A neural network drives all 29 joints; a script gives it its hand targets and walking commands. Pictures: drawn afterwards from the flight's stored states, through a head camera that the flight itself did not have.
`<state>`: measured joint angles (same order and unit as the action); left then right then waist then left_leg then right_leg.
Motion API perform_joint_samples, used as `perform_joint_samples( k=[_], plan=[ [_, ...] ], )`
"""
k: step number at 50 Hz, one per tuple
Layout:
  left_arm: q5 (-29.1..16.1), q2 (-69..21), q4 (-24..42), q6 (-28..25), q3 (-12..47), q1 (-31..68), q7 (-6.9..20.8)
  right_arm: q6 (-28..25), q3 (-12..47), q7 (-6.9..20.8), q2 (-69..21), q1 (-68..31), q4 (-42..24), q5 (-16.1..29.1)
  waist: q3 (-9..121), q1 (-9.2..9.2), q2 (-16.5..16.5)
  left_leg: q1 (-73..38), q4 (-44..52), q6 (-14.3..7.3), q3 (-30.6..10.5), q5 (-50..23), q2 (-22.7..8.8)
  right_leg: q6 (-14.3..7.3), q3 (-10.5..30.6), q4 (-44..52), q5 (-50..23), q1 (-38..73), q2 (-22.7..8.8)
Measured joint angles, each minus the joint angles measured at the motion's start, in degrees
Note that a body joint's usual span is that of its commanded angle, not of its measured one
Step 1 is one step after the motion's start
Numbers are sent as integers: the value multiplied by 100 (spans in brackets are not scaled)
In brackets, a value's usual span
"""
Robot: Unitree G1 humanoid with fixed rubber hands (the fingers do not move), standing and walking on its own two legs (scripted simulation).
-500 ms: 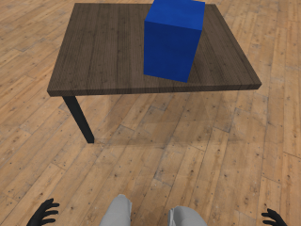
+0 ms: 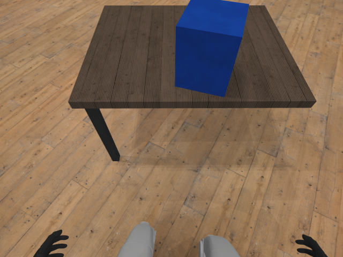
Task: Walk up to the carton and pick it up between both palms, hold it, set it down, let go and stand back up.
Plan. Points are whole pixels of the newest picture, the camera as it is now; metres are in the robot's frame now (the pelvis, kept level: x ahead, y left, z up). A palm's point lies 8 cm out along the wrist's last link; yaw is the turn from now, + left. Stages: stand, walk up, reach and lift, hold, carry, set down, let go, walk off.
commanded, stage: walk up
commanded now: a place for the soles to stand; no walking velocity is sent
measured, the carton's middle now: (209, 48) +0.79 -0.10 +0.00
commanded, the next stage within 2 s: none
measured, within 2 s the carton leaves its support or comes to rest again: neither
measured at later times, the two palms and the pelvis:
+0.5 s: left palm out of the picture +0.06 +0.34 -0.10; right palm out of the picture +0.09 -0.29 -0.09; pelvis -0.02 +0.02 +0.00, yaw +3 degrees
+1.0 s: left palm out of the picture +0.03 +0.35 -0.10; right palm out of the picture +0.09 -0.29 -0.09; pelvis -0.03 +0.02 +0.00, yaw +5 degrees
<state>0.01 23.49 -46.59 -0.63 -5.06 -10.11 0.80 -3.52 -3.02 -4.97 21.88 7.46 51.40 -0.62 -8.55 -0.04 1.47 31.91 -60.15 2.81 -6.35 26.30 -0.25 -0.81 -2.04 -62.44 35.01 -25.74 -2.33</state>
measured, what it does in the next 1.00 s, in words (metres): stands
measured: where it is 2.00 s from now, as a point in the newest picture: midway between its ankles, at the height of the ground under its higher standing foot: (185, 247)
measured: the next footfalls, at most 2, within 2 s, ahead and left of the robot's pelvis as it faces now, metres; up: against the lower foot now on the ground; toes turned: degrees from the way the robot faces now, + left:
left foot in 1.58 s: +0.23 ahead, +0.14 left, +0.00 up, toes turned +4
right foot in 1.92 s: +0.26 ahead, -0.18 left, +0.00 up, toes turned +3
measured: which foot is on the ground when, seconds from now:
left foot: down 0.00-1.00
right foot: down 0.00-1.00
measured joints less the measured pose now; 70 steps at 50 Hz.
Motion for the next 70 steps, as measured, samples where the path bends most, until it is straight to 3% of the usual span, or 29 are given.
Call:
perform_joint_samples(
  k=[4, 7, 10, 16, 19, 22, 34, 37, 45, 49, 53, 55, 62, 65, 67, 70],
  plan=[
    [0, 0, -42, -49, 33, 0, 0, 38, 0, 3, 0, -88, 30, 0, 0, 0, -4, 55, -110, -148, 10, 553, 9, 3, -85, 1, -21, 31, -93],
    [0, 0, -59, -37, 41, 0, 0, 31, 1, 54, 1, -148, 30, 0, 1, 1, -4, 47, 64, -67, 37, -295, 10, 8, -109, 1, -25, 46, -151],
    [0, 0, -59, 3, 42, 18, 0, -21, 0, 73, 1, -112, 31, 0, 1, 2, -3, 27, 66, 53, 37, -160, 11, 8, -61, 0, -98, 48, -132],
    [0, 0, -173, 24, 48, 19, 0, 36, 0, 73, 0, -104, 145, 0, 1, 1, -6, 36, 58, -20, 25, -150, 15, 26, 10, 37, -123, 60, -75],
    [0, 0, -217, 15, 51, 20, 0, 54, 0, 75, 1, -83, 169, 0, 1, 1, -6, 79, -45, -41, 50, 259, 38, 28, -25, 38, -132, 70, -149],
    [0, 0, -230, 15, 52, 20, 0, 46, 2, 122, 1, -42, 172, 0, 1, 1, -12, 56, 128, -14, 88, -485, 38, 29, -26, 38, -146, 78, -192],
    [0, 0, -399, 61, 54, 39, 0, 80, 0, 146, 1, 61, 281, 0, 3, 1, -3, 95, 37, -60, 100, 24, 49, 33, 7, 62, -220, 82, -183],
    [0, 0, -399, 60, 54, 39, 0, 71, 1, 177, 1, 69, 281, 0, 3, 1, -11, 70, 179, -32, 124, -580, 49, 34, 13, 63, -229, 87, -206],
    [0, 0, -482, 84, 58, 47, 0, 82, 0, 187, 0, 77, 333, 0, 6, 1, 0, 65, 180, -55, 100, -446, 21, 35, 33, 83, -253, 89, -134],
    [0, 0, -513, 71, 58, 48, 3, 89, 1, 197, 1, 31, 324, 0, 11, 1, 5, 104, 81, -62, 139, -44, 34, 35, 14, 83, -245, 95, -196],
    [0, 0, -514, 118, 20, 47, 76, -113, 1, 253, 1, 265, 296, -1, 61, 4, 5, -3, 131, -70, 236, -252, 35, 35, 86, 58, -113, 182, -226],
    [0, 7, -459, 146, -18, 50, 80, -202, 1, 253, 2, 583, 267, 0, 90, 7, 14, -99, 140, -88, 233, -295, 24, 34, 266, -185, -93, 149, -56],
    [-1, 168, -409, 133, -229, 10, 173, -166, -20, 253, 17, 1295, 390, -33, 146, -1, 315, -534, 333, -117, 238, -66, -82, 35, 406, -213, -74, -14, 57],
    [0, 168, -411, 22, -282, -154, 189, 0, -26, 251, 28, 1240, 447, -54, 214, -7, 264, -250, -522, -191, 242, 501, -138, 32, 241, -57, -221, 63, 129],
    [0, 167, -412, 19, -246, -289, 190, 40, -26, 251, 29, 1066, 503, -54, 227, -7, 157, 97, -1256, -215, 240, 464, -115, 22, 59, 57, -196, 175, 199],
    [0, 165, -432, 16, -239, -477, 189, 38, -25, 252, 32, 687, 478, -54, 231, -4, 38, 412, -1487, -215, 235, 185, -117, -78, -89, 431, -300, 406, 291]
  ],
)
